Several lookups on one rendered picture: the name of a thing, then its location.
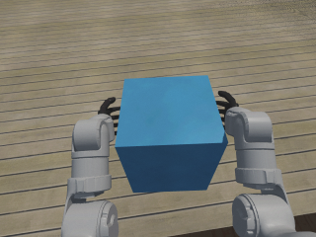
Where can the left robot upper arm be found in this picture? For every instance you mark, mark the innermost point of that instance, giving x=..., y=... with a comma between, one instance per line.
x=94, y=218

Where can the right robot upper arm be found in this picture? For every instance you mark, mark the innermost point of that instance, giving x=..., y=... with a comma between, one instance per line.
x=264, y=215

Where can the right robot forearm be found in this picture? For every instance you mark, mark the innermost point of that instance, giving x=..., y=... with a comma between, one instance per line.
x=255, y=151

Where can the left robot forearm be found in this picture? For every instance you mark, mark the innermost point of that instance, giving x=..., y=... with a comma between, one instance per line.
x=90, y=149

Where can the carton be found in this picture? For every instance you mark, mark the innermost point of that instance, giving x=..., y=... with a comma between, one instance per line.
x=170, y=135

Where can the robot right hand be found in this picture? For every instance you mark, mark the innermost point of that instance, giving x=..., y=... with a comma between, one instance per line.
x=232, y=103

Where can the robot left hand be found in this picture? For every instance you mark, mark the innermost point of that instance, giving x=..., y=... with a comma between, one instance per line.
x=107, y=111

